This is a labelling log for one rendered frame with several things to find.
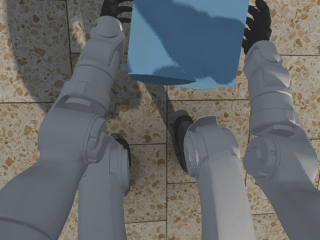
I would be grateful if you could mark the robot left hand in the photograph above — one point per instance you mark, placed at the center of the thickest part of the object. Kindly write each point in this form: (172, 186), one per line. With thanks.
(111, 8)

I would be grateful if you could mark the right robot foot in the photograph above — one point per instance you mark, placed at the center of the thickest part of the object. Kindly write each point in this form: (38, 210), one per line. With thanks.
(181, 125)

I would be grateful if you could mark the robot right hand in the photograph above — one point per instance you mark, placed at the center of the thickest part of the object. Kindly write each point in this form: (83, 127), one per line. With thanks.
(259, 27)

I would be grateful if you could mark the robot right upper arm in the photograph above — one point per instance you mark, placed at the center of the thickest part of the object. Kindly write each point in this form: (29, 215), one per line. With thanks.
(285, 169)

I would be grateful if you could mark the carton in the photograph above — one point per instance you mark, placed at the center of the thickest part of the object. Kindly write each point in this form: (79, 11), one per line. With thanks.
(194, 44)

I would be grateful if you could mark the robot right forearm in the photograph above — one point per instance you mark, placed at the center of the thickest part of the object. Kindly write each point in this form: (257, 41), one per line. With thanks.
(270, 96)

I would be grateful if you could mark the robot left upper arm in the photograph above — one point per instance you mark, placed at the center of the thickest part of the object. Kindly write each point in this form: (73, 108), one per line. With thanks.
(35, 204)

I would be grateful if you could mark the robot left forearm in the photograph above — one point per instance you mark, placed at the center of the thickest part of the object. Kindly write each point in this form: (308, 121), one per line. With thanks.
(94, 74)

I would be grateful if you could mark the right robot shin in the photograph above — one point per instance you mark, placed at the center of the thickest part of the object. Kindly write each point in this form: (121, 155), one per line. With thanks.
(210, 120)

